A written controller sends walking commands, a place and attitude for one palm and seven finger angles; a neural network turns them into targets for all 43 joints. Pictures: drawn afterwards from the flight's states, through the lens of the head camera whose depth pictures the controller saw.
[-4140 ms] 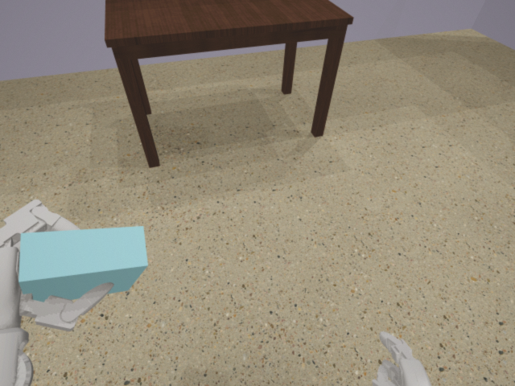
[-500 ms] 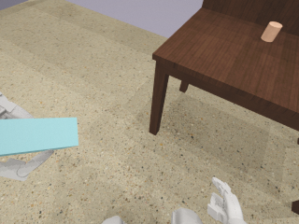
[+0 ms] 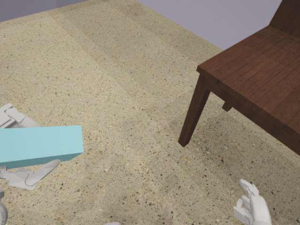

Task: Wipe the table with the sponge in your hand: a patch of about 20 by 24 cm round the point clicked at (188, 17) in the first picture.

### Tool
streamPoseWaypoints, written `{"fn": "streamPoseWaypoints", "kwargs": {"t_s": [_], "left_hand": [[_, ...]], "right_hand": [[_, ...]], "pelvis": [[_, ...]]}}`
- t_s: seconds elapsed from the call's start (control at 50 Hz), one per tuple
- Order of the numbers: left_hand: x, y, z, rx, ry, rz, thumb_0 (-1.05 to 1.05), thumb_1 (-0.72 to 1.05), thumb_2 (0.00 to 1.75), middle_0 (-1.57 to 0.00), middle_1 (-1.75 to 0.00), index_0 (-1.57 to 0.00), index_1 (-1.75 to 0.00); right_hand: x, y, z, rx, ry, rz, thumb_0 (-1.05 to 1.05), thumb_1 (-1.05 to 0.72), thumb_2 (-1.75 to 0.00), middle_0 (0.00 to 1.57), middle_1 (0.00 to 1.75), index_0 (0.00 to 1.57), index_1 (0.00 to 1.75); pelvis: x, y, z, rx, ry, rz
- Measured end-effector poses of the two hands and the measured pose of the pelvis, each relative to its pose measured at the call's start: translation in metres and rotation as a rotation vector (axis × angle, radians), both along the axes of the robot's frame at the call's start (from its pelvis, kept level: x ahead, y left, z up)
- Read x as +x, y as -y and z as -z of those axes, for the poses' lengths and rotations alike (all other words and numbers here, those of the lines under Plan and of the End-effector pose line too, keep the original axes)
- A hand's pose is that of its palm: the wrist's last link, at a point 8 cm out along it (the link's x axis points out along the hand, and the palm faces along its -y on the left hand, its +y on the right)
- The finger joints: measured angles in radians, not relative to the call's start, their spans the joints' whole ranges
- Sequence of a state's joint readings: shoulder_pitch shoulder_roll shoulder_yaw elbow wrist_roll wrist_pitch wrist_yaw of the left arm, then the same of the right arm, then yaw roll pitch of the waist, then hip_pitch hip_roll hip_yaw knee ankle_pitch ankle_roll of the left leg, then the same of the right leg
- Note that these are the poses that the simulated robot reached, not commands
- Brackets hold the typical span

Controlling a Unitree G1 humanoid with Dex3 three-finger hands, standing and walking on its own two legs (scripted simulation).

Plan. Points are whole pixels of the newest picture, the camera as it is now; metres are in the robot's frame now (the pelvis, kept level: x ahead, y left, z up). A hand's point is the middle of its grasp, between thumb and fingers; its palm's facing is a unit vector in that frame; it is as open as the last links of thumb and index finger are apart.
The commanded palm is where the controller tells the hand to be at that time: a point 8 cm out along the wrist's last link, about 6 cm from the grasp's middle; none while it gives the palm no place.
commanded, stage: walk to a spot facing it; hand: left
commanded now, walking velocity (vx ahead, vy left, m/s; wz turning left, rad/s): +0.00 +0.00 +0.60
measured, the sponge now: (52, 147) +0.23 +0.20 +0.16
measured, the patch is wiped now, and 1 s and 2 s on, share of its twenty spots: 0.00 0.00 0.00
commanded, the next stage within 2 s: turn to face it in 1.40 s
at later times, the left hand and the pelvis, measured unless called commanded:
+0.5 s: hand out of the picture +0.11 +0.25 +0.17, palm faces +0.66 -0.63 -0.41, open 9.3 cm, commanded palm +0.04 +0.27 +0.18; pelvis -0.02 -0.05 +0.00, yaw +18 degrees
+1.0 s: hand out of the picture +0.05 +0.30 +0.19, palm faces +0.77 -0.48 -0.42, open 9.3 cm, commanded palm -0.02 +0.31 +0.18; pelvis +0.00 -0.01 +0.00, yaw +34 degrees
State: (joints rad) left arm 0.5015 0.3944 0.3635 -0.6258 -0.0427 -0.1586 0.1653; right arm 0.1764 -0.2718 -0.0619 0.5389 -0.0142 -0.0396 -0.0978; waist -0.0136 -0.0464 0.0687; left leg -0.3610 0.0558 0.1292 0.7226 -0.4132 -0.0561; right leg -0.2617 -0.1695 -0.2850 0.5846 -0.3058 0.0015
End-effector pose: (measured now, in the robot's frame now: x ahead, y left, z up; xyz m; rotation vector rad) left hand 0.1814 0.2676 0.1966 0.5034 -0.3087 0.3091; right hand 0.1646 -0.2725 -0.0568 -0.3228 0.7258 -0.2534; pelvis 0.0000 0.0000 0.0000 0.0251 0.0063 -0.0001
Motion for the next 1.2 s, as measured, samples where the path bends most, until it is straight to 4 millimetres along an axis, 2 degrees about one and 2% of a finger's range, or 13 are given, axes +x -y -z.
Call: {"fn": "streamPoseWaypoints", "kwargs": {"t_s": [0.06, 0.14, 0.24, 0.32, 0.46, 0.6, 0.7, 0.76, 0.82, 0.9, 1.02, 1.1, 1.2], "left_hand": [[-0.009, -0.017, 0.001, 0.018, 0.067, -0.015, -0.01, -0.44, 1.04, -0.83, -1.38, -0.83, -1.38], [-0.022, -0.032, 0.003, 0.038, 0.047, -0.060, -0.01, -0.44, 1.04, -0.83, -1.38, -0.83, -1.38], [-0.056, -0.027, -0.003, 0.017, 0.000, -0.113, -0.01, -0.44, 1.04, -0.83, -1.38, -0.83, -1.38], [-0.086, -0.020, -0.009, 0.031, -0.030, -0.194, -0.01, -0.44, 1.04, -0.83, -1.37, -0.83, -1.38], [-0.121, -0.007, 0.004, -0.002, -0.044, -0.396, -0.01, -0.44, 1.04, -0.83, -1.37, -0.83, -1.37], [-0.136, 0.001, 0.008, -0.060, -0.084, -0.446, -0.01, -0.44, 1.04, -0.83, -1.37, -0.83, -1.37], [-0.151, -0.011, -0.002, -0.013, -0.058, -0.479, -0.01, -0.44, 1.04, -0.83, -1.37, -0.83, -1.37], [-0.163, -0.026, -0.004, 0.001, -0.014, -0.518, -0.01, -0.44, 1.04, -0.83, -1.37, -0.83, -1.37], [-0.172, -0.042, 0.004, 0.016, 0.053, -0.541, -0.01, -0.44, 1.04, -0.83, -1.37, -0.83, -1.37], [-0.174, -0.056, 0.009, 0.036, 0.056, -0.561, -0.01, -0.44, 1.04, -0.83, -1.37, -0.83, -1.37], [-0.184, -0.042, -0.012, 0.041, 0.043, -0.586, -0.01, -0.44, 1.04, -0.84, -1.37, -0.83, -1.37], [-0.188, -0.035, -0.018, 0.054, 0.011, -0.659, -0.01, -0.44, 1.04, -0.84, -1.37, -0.83, -1.37], [-0.180, -0.033, 0.003, 0.048, -0.022, -0.791, -0.01, -0.44, 1.04, -0.84, -1.37, -0.83, -1.37]], "right_hand": [[0.010, -0.011, 0.002, -0.016, 0.024, -0.017, 0.01, -0.91, -0.90, 0.19, 0.30, 0.20, 0.30], [0.010, -0.044, 0.006, 0.073, 0.006, -0.089, 0.01, -0.91, -0.90, 0.19, 0.29, 0.20, 0.29], [0.003, -0.082, 0.013, 0.183, -0.042, -0.211, 0.01, -0.90, -0.90, 0.20, 0.30, 0.20, 0.30], [0.002, -0.095, 0.026, 0.233, -0.078, -0.294, 0.01, -0.90, -0.90, 0.20, 0.30, 0.20, 0.30], [0.020, -0.084, 0.050, 0.225, -0.121, -0.425, 0.01, -0.90, -0.90, 0.20, 0.30, 0.21, 0.30], [0.049, -0.055, 0.026, 0.108, -0.114, -0.433, 0.02, -0.90, -0.90, 0.20, 0.30, 0.20, 0.30], [0.072, -0.055, 0.009, 0.033, -0.079, -0.460, 0.01, -0.90, -0.90, 0.20, 0.30, 0.20, 0.30], [0.083, -0.070, 0.006, 0.000, -0.067, -0.493, 0.01, -0.91, -0.90, 0.19, 0.30, 0.20, 0.30], [0.092, -0.095, 0.012, 0.000, -0.017, -0.520, 0.01, -0.91, -0.90, 0.19, 0.30, 0.20, 0.30], [0.088, -0.137, 0.019, 0.106, -0.036, -0.565, 0.01, -0.91, -0.90, 0.19, 0.29, 0.20, 0.29], [0.077, -0.187, 0.020, 0.225, -0.103, -0.683, 0.01, -0.90, -0.90, 0.20, 0.30, 0.20, 0.30], [0.086, -0.201, 0.028, 0.253, -0.142, -0.747, 0.01, -0.90, -0.90, 0.20, 0.30, 0.21, 0.30], [0.125, -0.201, 0.053, 0.234, -0.150, -0.813, 0.01, -0.90, -0.90, 0.20, 0.30, 0.21, 0.30]], "pelvis": [[-0.001, -0.009, 0.012, 0.001, 0.002, -0.025], [-0.007, -0.006, 0.005, -0.037, 0.008, -0.082], [-0.013, 0.002, -0.004, -0.070, 0.001, -0.150], [-0.015, 0.014, -0.005, -0.071, 0.000, -0.198], [-0.020, 0.042, 0.005, -0.023, 0.020, -0.293], [-0.015, 0.048, -0.011, 0.027, 0.018, -0.392], [-0.013, 0.041, -0.011, 0.026, -0.007, -0.446], [-0.012, 0.030, -0.005, 0.017, -0.017, -0.475], [-0.014, 0.016, 0.012, 0.003, -0.007, -0.495], [-0.012, 0.015, 0.011, -0.010, 0.022, -0.544], [0.007, 0.014, -0.005, -0.051, 0.019, -0.599], [0.026, 0.015, -0.008, -0.056, 0.024, -0.629], [0.052, 0.024, 0.010, -0.029, 0.032, -0.691]]}}
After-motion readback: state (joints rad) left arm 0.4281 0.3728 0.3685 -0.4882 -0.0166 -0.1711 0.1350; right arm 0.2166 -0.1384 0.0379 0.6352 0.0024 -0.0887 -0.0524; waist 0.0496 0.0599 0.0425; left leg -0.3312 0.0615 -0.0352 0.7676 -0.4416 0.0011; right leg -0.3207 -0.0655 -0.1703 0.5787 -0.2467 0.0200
